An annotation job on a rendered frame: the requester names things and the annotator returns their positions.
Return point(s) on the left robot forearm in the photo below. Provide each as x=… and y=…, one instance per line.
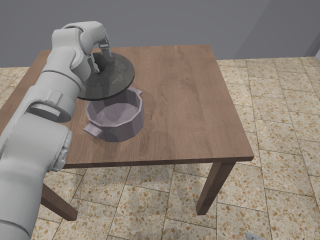
x=55, y=92

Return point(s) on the robot left upper arm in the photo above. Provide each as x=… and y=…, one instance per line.
x=36, y=147

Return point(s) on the table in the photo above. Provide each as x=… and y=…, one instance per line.
x=189, y=118

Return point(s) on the robot left hand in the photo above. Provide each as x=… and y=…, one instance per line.
x=99, y=35

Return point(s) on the lid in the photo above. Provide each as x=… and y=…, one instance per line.
x=114, y=80

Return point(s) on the knob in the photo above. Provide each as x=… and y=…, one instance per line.
x=100, y=61

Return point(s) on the pot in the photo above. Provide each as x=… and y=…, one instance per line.
x=116, y=119

